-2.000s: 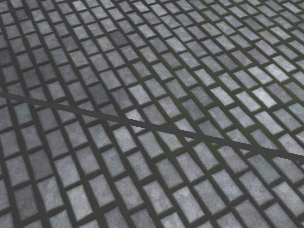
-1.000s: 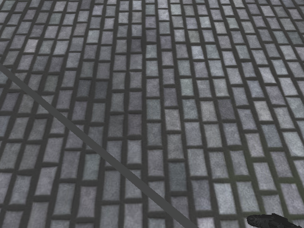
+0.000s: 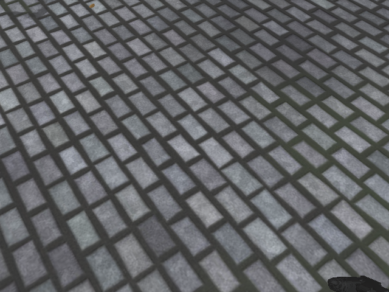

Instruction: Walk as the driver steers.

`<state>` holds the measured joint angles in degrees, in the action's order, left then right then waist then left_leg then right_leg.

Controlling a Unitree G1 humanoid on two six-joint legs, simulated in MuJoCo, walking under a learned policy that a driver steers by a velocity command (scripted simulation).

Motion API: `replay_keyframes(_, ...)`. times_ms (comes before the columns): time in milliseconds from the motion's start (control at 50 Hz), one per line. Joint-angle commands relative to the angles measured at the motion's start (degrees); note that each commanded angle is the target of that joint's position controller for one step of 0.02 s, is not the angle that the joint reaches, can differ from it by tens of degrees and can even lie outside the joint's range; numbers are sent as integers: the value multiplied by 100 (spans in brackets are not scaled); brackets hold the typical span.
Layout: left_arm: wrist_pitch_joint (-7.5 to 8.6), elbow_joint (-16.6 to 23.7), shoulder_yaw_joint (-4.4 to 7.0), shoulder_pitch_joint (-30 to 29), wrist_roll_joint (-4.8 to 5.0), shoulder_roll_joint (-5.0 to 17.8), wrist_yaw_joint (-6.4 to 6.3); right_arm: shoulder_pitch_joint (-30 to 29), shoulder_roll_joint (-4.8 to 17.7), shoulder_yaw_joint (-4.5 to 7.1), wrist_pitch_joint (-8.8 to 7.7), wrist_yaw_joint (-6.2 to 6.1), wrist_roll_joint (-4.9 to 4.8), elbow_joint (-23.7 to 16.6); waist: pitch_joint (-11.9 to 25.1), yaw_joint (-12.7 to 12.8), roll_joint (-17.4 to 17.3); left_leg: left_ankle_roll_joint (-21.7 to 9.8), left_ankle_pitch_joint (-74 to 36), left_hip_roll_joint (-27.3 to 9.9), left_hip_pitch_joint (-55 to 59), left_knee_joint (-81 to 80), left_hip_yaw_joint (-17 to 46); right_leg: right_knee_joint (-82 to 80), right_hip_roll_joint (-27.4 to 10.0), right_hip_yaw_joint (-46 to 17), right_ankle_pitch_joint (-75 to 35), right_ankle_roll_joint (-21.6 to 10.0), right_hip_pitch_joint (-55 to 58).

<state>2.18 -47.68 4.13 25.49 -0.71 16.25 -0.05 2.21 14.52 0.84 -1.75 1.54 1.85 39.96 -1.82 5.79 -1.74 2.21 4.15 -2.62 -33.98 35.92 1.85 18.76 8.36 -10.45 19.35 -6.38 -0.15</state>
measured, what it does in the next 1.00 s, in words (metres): walks ahead: left foot, then right foot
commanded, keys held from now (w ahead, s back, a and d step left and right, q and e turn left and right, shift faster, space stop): w+e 0.22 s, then w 0.50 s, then no key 0.28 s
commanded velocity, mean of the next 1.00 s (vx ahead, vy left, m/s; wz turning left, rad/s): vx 0.44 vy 0.00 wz -0.27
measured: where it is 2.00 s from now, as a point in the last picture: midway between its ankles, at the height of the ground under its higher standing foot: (264, 219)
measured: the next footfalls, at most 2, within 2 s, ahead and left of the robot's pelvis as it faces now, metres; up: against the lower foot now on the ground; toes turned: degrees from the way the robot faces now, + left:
left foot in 0.06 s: +0.21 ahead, +0.13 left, +0.00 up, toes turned -4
right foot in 0.56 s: +0.41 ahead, -0.14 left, +0.00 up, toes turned -17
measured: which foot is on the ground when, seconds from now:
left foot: up 0.00-0.04, down 0.06-0.56, up 0.58-1.00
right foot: down 0.00-0.08, up 0.10-0.54, down 0.56-1.00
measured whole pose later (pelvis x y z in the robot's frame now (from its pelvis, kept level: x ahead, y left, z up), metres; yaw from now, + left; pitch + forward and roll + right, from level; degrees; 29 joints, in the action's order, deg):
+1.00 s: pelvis +0.48 -0.08 +0.00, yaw -15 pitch +0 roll -2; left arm 3.4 -54.8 1.1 21.3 -0.6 12.7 -0.4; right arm 8.2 12.7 1.0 -1.7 0.4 1.7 48.4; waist -3.2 2.6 -2.1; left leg -2.4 4.7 -1.6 -27.6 34.2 -3.1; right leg 18.1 4.9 3.6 18.5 -3.9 0.4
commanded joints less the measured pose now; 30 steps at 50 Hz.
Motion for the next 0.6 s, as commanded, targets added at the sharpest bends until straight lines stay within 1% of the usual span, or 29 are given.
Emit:
replay_keyframes(20, 69, 388, 247, -257, -31, 1069, -57, 64, 714, 192, -177, -62, -41, -407, 117, -466, 677, -208, 439, 332, 1136, -534, -77, 429, -1510, -1143, -3778, -354, -385)
replay_keyframes(40, 95, 409, 244, -385, -12, 1096, -24, 725, 842, 257, -223, -125, -35, -209, 417, -788, 546, -319, 483, 463, 2078, -815, -165, 1109, -1290, -1045, -4119, -222, -589)
replay_keyframes(60, 143, 437, 195, -421, 46, 933, 32, 1502, 1102, 345, -302, -206, 40, -69, 945, -1168, 160, -538, 637, -54, 3330, -1062, 287, 2338, -894, -720, -3628, -63, -1112)
replay_keyframes(80, 183, 641, 48, -201, 184, 377, 41, 2261, 1578, 447, -304, -308, 185, -101, 1855, -1306, -678, -894, 1946, -1655, 4789, -1333, 2098, 4069, -379, -78, -1294, 120, -2209)
replay_keyframes(100, 149, 805, 41, 172, 115, 463, 33, 1944, 1769, 503, -213, -284, 117, -92, 2004, -851, -1697, -1404, 2213, -2401, 4912, -2080, 4442, 4971, 41, 350, 1278, 159, -3425)
replay_keyframes(120, 41, 565, 78, 70, -45, 742, -5, 1510, 1210, 414, -159, -252, 54, -176, 1124, -710, -629, -1425, 2701, -2239, 4130, -2035, 3911, 5411, -515, 291, 814, 142, -3743)
replay_keyframes(140, 8, 551, 72, -319, -85, 721, 65, 1248, 752, 302, -156, -226, 7, -193, 524, -734, -27, -1319, 2421, -1889, 3433, -2115, 2942, 5267, -697, 376, 358, 177, -3657)
replay_keyframes(160, -23, 574, 55, -453, -75, 593, 119, 1107, 587, 249, -166, -215, 16, -152, 213, -631, -54, -1149, 1725, -1578, 2957, -2289, 2131, 4976, -865, 439, 130, 223, -3511)
replay_keyframes(180, -83, 614, 57, -541, -134, 562, 171, 1157, 562, 233, -209, -230, 2, -59, 96, -582, -331, -1060, 1149, -1378, 2717, -2377, 1585, 4790, -992, 488, 46, 276, -3415)
replay_keyframes(200, -154, 577, 42, -502, -157, 521, 219, 1207, 568, 235, -261, -221, -16, 12, 70, -546, -427, -1011, 629, -1225, 2586, -2444, 1161, 4796, -1019, 565, -58, 320, -3307)
replay_keyframes(220, -197, 617, 33, -528, -152, 489, 258, 1306, 604, 250, -325, -193, -49, 72, 130, -527, -483, -1039, 167, -1228, 2584, -2471, 938, 4793, -1021, 602, -168, 343, -3300)
replay_keyframes(260, -214, 741, -2, -808, -151, 399, 307, 1482, 643, 271, -423, -134, -85, 202, 125, -529, -394, -1152, -357, -1236, 2629, -2600, 617, 4637, -1027, 540, -431, 385, -3508)
replay_keyframes(280, -210, 789, -20, -962, -153, 362, 320, 1541, 665, 281, -445, -116, -80, 256, 105, -541, -356, -1197, -418, -1234, 2675, -2674, 478, 4496, -1024, 506, -586, 413, -3645)
replay_keyframes(320, -189, 884, -61, -1299, -150, 301, 332, 1655, 666, 283, -452, -93, -67, 376, -11, -584, -331, -1219, -558, -1157, 2755, -2784, 156, 3971, -1009, 506, -933, 470, -3853)
replay_keyframes(380, -140, 1035, -163, -1906, -150, 171, 373, 1743, 694, 287, -434, -60, -91, 517, -112, -688, -348, -1117, -795, -935, 2710, -2808, -380, 2784, -996, 843, -1505, 508, -3544)
replay_keyframes(400, -123, 1101, -201, -2140, -151, 127, 393, 1829, 731, 294, -423, -62, -101, 573, -137, -751, -359, -1096, -860, -935, 2693, -2805, -484, 2419, -1000, 1007, -1579, 495, -3366)
replay_keyframes(440, -103, 1190, -238, -2454, -152, 127, 408, 2078, 829, 314, -387, -76, -107, 718, -179, -844, -377, -1072, -980, -1037, 2850, -2756, -516, 1939, -1003, 1245, -1475, 420, -3116)
replay_keyframes(480, -79, 1229, -240, -2563, -168, 190, 373, 2278, 919, 332, -324, -90, -106, 874, -208, -855, -396, -1057, -1377, -1185, 3194, -2561, -471, 1608, -971, 1378, -1180, 276, -2973)
replay_keyframes(500, -59, 1217, -233, -2521, -186, 228, 344, 2318, 975, 343, -285, -100, -104, 937, -179, -816, -411, -1041, -1815, -1233, 3361, -2352, -477, 1462, -905, 1453, -945, 182, -2821)
replay_keyframes(520, -27, 1144, -212, -2301, -209, 269, 307, 2320, 1026, 348, -252, -110, -107, 988, -45, -690, -422, -1003, -2639, -1222, 3481, -1927, -551, 1281, -759, 1542, -728, 76, -2446)
replay_keyframes(540, 32, 932, -172, -1680, -244, 308, 262, 2305, 1028, 335, -215, -119, -134, 1037, 290, -372, -304, -917, -3298, -1086, 3436, -1095, -745, 877, -581, 1620, -865, -53, -1613)
replay_keyframes(560, 92, 595, -77, -763, -318, 511, 197, 2335, 893, 279, -208, -127, -149, 1018, 887, -27, -92, -795, -2909, -855, 2889, 19, -923, 813, -689, 1421, -911, -206, -284)
replay_keyframes(580, 117, 475, 68, 151, -420, 1073, 97, 2339, 481, 151, -232, -96, -219, 687, 1755, 278, 821, -586, -705, -456, 1365, 1930, -1108, 649, -2299, -516, -233, -636, 1426)
replay_keyframes(600, 58, 432, 177, 225, -216, 1500, 42, 2607, 396, 171, -214, -76, -175, 591, 2088, 63, 1609, -473, 2789, 425, -79, 3339, -710, -105, -3362, -2807, -691, -1180, 1952)
Over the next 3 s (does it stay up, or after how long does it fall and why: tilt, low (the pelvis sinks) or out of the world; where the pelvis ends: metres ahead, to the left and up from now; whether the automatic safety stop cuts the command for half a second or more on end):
stays up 1.30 0.05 -0.01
